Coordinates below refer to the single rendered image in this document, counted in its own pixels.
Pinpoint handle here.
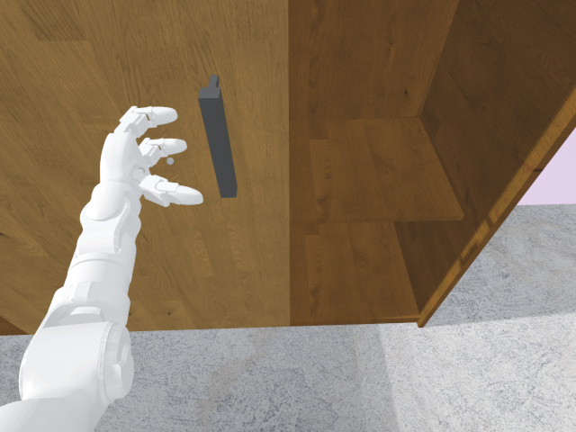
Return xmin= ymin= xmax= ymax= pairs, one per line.
xmin=198 ymin=75 xmax=238 ymax=198

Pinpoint robot left hand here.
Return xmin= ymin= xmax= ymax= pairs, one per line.
xmin=100 ymin=106 xmax=203 ymax=207

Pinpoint left robot upper arm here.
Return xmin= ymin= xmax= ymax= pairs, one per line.
xmin=0 ymin=321 xmax=134 ymax=432

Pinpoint left robot forearm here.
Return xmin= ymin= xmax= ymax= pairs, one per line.
xmin=19 ymin=181 xmax=141 ymax=400

